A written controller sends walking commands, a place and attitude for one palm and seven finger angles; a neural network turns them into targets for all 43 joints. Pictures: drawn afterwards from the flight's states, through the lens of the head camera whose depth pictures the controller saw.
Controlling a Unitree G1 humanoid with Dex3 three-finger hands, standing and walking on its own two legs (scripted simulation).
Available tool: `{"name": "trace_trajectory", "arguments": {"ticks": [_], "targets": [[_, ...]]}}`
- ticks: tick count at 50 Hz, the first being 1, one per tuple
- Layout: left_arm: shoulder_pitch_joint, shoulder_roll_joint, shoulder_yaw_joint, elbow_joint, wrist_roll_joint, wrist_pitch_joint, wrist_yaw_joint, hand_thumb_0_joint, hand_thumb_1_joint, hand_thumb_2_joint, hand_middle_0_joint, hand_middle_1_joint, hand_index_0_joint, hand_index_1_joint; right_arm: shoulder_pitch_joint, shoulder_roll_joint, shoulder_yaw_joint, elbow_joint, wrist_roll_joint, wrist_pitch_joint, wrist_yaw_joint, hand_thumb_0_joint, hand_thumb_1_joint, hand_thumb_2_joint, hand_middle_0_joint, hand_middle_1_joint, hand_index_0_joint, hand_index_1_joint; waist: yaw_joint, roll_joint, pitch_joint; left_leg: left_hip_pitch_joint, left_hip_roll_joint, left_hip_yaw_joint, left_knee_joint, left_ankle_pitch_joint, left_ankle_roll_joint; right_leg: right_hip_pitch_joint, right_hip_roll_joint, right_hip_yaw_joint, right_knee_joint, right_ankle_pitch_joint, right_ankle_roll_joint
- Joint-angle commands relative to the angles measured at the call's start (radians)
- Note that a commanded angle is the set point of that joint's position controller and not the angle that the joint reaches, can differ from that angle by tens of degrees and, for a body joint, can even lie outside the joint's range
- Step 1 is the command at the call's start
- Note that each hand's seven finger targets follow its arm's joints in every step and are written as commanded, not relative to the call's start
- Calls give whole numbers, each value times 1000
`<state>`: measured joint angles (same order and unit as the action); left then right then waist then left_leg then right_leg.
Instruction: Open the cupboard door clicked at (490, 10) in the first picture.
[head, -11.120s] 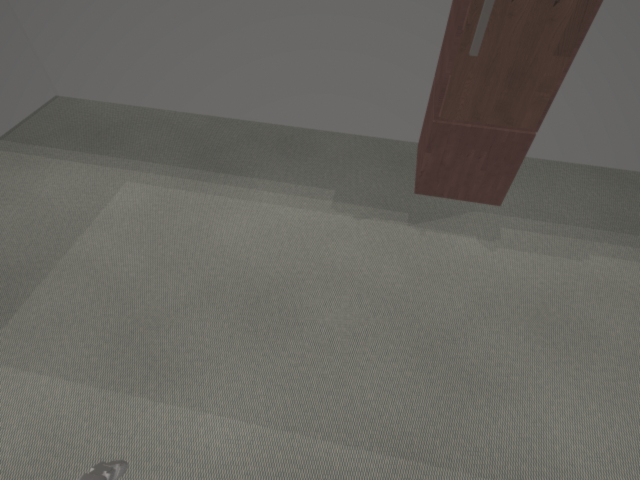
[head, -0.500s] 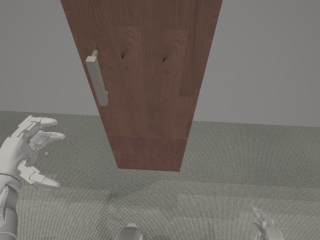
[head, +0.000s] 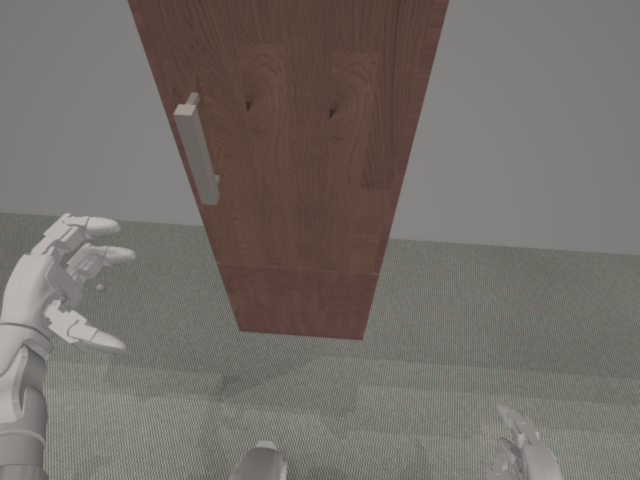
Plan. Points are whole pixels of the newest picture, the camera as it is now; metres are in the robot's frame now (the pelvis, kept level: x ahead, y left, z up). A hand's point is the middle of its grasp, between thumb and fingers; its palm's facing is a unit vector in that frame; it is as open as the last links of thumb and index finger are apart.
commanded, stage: move the hooked fingers beside the handle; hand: left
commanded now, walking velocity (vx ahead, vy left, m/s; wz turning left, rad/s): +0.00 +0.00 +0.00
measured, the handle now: (202, 151) +0.57 +0.23 +0.07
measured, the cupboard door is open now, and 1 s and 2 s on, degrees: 0 0 0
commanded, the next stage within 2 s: none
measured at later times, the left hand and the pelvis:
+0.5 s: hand (123, 239) +0.38 +0.28 +0.08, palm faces -0.01 -1.00 -0.01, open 14.0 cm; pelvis +0.01 +0.01 +0.00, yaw -1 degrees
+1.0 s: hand (148, 198) +0.45 +0.27 +0.08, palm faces -0.01 -1.00 +0.00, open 14.0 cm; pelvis +0.00 +0.01 -0.02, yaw -2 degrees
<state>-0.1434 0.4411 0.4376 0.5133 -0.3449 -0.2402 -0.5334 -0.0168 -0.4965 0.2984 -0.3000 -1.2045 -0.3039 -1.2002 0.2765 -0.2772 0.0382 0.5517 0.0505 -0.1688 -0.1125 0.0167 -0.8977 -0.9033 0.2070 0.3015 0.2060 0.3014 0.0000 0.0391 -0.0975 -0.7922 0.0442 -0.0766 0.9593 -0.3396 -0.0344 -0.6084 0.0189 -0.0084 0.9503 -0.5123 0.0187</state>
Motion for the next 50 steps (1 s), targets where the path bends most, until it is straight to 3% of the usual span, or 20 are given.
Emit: {"name": "trace_trajectory", "arguments": {"ticks": [1,3,4,8,9,13,15,16,25,27,29,30,31,33,37,39,42,43,46,50], "targets": [[-355,317,87,-149,-11,-72,-11,0,-500,300,-300,-1200,-300,-1200,0,-148,-67,-112,-2,-36,-13,0,-900,-900,200,300,200,300,-26,61,-246,315,-38,54,-109,63,64,-89,36,-9,-180,168,-33],[-376,312,79,-135,-5,-70,-15,0,-500,300,-300,-1200,-300,-1200,4,-146,-68,-110,-2,-32,-9,0,-900,-900,200,300,200,300,-24,84,-263,333,-38,51,-108,85,63,-93,37,-18,-169,193,-36],[-365,314,86,-125,-11,-68,-16,0,-500,300,-300,-1200,-300,-1200,11,-148,-69,-114,-4,-29,-8,0,-900,-900,200,300,200,300,-17,54,-276,328,-38,49,-103,101,65,-77,41,-19,-163,207,-39],[-418,313,77,-75,6,-60,-3,0,-500,300,-300,-1200,-300,-1200,22,-150,-73,-109,-2,-12,2,0,-900,-900,200,300,200,300,-28,59,-262,321,-35,48,-107,89,63,-112,40,-27,-159,201,-35],[-407,321,89,-68,0,-60,0,0,-500,300,-300,-1200,-300,-1200,27,-151,-72,-115,-6,-9,3,0,-900,-900,200,300,200,300,-15,43,-275,307,-38,49,-102,103,65,-89,43,-26,-153,212,-39],[-441,332,92,-73,19,-74,12,0,-500,300,-300,-1200,-300,-1200,41,-152,-80,-113,-5,9,13,0,-900,-900,200,300,200,300,-22,73,-315,337,-33,50,-100,129,62,-102,42,-28,-142,238,-37],[-417,350,119,-58,14,-81,15,0,-500,300,-300,-1200,-300,-1200,49,-155,-83,-115,-5,17,16,0,-900,-900,200,300,200,300,-20,36,-329,329,-31,54,-93,151,65,-88,48,-26,-139,266,-35],[-432,355,118,-50,18,-83,16,0,-500,300,-300,-1200,-300,-1200,52,-155,-81,-113,-6,23,17,0,-900,-900,200,300,200,300,-21,61,-321,320,-33,55,-95,144,64,-91,46,-28,-137,260,-35],[-614,346,75,47,44,-103,12,0,-500,300,-300,-1200,-300,-1200,81,-163,-85,-81,-6,53,15,0,-900,-900,200,300,200,300,-62,67,-308,336,-23,38,-85,112,64,-174,51,-31,-132,212,-38],[-646,370,85,78,56,-106,14,0,-500,300,-300,-1200,-300,-1200,92,-167,-86,-70,-9,60,15,0,-900,-900,200,300,200,300,-62,82,-319,336,-22,36,-80,119,63,-179,48,-32,-127,212,-41],[-678,350,66,86,59,-111,15,0,-500,300,-300,-1200,-300,-1200,97,-163,-85,-70,-12,64,18,0,-900,-900,200,300,200,300,-62,96,-345,353,-25,36,-68,142,64,-179,49,-31,-119,227,-45],[-670,397,106,120,66,-111,19,0,-500,300,-300,-1200,-300,-1200,103,-170,-87,-64,-13,70,19,0,-900,-900,200,300,200,300,-54,68,-357,345,-19,32,-67,154,62,-174,49,-32,-114,239,-43],[-692,386,86,141,72,-110,18,0,-500,300,-300,-1200,-300,-1200,105,-168,-85,-63,-13,76,20,0,-900,-900,200,300,200,300,-66,69,-347,333,-20,37,-63,148,64,-182,48,-30,-115,238,-40],[-736,405,91,170,83,-115,20,0,-500,300,-300,-1200,-300,-1200,107,-169,-84,-60,-14,84,24,0,-900,-900,200,300,200,300,-64,95,-330,317,-20,36,-64,129,61,-195,47,-32,-111,217,-42],[-812,432,95,224,103,-129,27,0,-500,300,-300,-1200,-300,-1200,121,-174,-84,-55,-17,99,28,0,-900,-900,200,300,200,300,-72,108,-359,317,-16,33,-50,121,60,-222,48,-32,-98,199,-42],[-860,450,103,271,105,-137,26,0,-500,300,-300,-1200,-300,-1200,134,-176,-82,-44,-19,108,26,0,-900,-900,200,300,200,300,-81,81,-351,293,-14,31,-36,119,64,-226,51,-28,-93,200,-45],[-902,444,82,308,122,-145,21,0,-500,300,-300,-1200,-300,-1200,142,-179,-85,-37,-21,118,30,0,-900,-900,200,300,200,300,-93,113,-372,308,-10,31,-24,127,63,-265,48,-29,-83,200,-41],[-915,464,90,336,130,-145,23,0,-500,300,-300,-1200,-300,-1200,151,-182,-85,-31,-21,124,30,0,-900,-900,200,300,200,300,-96,88,-369,294,-8,27,-21,126,64,-264,50,-28,-82,200,-41],[-961,486,96,370,137,-148,20,0,-500,300,-300,-1200,-300,-1200,161,-184,-85,-24,-23,134,31,0,-900,-900,200,300,200,300,-99,117,-395,287,-6,28,-4,134,64,-280,50,-25,-68,203,-40],[-979,535,132,387,144,-152,21,0,-500,300,-300,-1200,-300,-1200,185,-188,-85,-17,-26,149,32,0,-900,-900,200,300,200,300,-98,97,-459,289,-4,33,20,192,68,-257,54,-20,-53,260,-37]]}}
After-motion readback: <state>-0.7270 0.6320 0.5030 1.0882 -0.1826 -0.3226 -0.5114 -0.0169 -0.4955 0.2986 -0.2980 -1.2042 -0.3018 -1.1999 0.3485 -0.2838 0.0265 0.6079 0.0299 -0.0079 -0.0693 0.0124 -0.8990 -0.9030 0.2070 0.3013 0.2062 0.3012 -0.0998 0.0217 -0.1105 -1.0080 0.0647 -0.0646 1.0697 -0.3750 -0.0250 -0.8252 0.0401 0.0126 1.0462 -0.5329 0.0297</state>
